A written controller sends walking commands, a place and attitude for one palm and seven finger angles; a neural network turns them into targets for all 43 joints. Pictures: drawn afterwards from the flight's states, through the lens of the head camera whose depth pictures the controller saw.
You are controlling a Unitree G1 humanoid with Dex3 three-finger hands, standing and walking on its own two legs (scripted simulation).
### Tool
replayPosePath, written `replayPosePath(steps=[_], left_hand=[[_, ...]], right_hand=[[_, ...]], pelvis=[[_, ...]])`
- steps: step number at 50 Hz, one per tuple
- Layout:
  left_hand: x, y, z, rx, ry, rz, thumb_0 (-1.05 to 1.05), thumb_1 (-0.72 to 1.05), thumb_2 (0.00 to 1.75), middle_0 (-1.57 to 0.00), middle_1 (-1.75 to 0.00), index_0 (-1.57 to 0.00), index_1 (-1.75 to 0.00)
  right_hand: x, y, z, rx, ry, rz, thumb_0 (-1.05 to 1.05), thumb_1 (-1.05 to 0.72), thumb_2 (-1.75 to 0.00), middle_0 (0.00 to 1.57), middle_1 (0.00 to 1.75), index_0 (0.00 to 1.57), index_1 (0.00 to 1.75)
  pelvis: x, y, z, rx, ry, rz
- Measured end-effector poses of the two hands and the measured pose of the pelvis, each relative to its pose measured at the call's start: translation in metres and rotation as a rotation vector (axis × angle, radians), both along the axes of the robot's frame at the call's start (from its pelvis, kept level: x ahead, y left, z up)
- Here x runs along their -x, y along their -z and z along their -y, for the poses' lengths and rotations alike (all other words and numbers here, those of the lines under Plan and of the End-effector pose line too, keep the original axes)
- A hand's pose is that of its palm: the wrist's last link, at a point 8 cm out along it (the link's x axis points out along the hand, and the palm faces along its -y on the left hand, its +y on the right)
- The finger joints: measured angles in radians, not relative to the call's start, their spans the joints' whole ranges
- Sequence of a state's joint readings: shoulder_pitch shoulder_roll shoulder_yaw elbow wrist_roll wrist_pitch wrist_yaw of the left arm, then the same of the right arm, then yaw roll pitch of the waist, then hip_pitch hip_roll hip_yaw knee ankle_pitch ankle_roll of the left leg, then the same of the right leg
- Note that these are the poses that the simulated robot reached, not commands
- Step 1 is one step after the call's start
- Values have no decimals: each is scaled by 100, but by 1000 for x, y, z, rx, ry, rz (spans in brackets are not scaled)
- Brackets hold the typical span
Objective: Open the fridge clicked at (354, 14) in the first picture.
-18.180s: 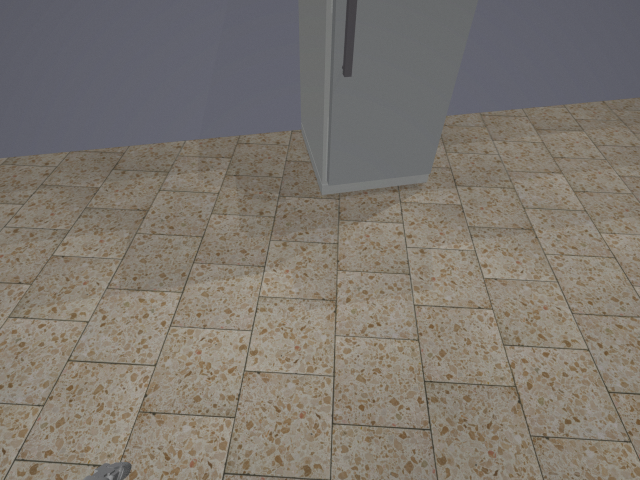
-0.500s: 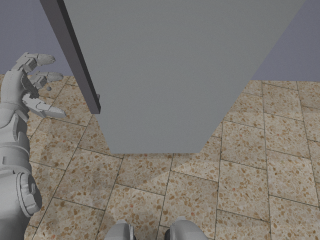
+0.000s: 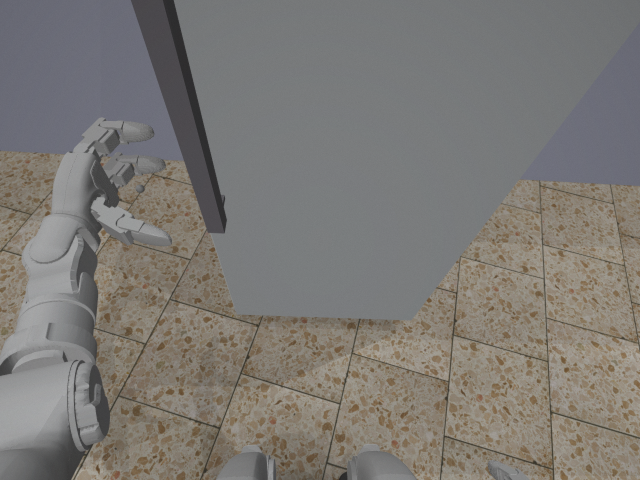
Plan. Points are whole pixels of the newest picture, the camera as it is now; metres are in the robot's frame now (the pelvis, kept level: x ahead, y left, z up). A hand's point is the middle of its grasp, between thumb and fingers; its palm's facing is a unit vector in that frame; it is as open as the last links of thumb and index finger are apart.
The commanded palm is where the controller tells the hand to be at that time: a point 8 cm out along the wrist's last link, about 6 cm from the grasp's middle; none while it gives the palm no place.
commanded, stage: move the hooked fingers beside the handle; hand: left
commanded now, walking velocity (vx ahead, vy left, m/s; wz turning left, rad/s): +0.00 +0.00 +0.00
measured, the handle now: (191, 109) +0.52 +0.15 +0.14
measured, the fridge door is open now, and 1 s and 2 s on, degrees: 0 0 0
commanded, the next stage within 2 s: feel for the door with the fingertips in 0.08 s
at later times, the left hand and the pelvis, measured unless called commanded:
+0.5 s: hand (166, 186) +0.46 +0.19 +0.07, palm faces -0.07 -1.00 +0.01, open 14.0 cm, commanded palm +0.43 +0.24 +0.08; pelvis +0.00 +0.00 +0.00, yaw +0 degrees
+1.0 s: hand (173, 172) +0.47 +0.18 +0.08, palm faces -0.05 -1.00 -0.01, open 14.0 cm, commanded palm +0.45 +0.23 +0.08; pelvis +0.00 -0.01 +0.00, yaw +0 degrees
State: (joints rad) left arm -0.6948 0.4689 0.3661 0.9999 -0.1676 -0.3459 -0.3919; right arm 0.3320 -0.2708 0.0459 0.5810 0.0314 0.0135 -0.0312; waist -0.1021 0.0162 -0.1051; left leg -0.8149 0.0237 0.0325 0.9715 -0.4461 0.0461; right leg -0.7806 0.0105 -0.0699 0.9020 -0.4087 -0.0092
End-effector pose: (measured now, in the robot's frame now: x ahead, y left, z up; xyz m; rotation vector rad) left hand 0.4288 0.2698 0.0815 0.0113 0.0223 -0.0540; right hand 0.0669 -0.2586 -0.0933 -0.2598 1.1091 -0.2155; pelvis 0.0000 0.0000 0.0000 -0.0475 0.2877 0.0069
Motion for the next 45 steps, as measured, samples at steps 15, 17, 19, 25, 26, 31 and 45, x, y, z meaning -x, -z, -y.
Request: replayPosePath(steps=[15,17,19,25,26,31,45], left_hand=[[-1,-3,-3,-19,8,-8,-1,-50,30,-29,-120,-30,-120],[-1,-3,4,-15,23,6,-1,-50,30,-29,-120,-29,-120],[-2,-2,12,2,32,13,-1,-50,30,-29,-120,-29,-120],[-10,8,27,17,13,-17,-1,-50,30,-30,-120,-30,-120],[-11,8,28,8,10,-15,-1,-50,30,-30,-120,-30,-120],[-10,-1,31,-13,-7,27,-1,-50,30,-30,-120,-30,-120],[-17,-6,32,-13,-1,13,-1,-50,30,-30,-120,-30,-120]], right_hand=[[31,4,5,0,29,-83,0,-91,-90,21,30,20,30],[34,5,7,4,32,-92,0,-91,-90,21,30,20,30],[35,4,8,6,35,-97,0,-91,-90,21,30,20,30],[34,3,11,12,50,-78,0,-91,-90,21,30,20,30],[34,2,11,10,53,-72,0,-91,-90,21,30,20,30],[30,4,9,-11,59,-58,0,-91,-90,20,30,20,30],[23,10,11,-20,31,-67,0,-91,-90,21,30,20,30]], pelvis=[[2,0,2,0,-1,-2],[2,0,2,0,-1,-4],[2,0,3,-1,0,-4],[3,1,5,-4,5,-9],[2,1,5,-5,7,-10],[0,0,7,-8,15,-6],[0,1,11,-10,3,-12]])
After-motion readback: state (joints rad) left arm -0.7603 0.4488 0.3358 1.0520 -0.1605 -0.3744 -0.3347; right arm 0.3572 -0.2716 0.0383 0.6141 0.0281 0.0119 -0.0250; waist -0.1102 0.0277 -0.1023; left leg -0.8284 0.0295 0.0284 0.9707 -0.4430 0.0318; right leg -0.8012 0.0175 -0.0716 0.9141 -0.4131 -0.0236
